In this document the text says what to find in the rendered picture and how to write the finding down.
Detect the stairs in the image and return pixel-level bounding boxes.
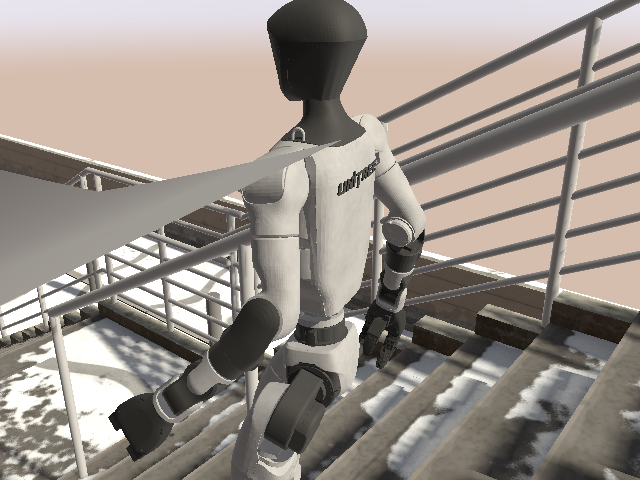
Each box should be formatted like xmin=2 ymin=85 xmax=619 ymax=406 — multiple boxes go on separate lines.
xmin=0 ymin=320 xmax=82 ymax=356
xmin=57 ymin=311 xmax=640 ymax=480

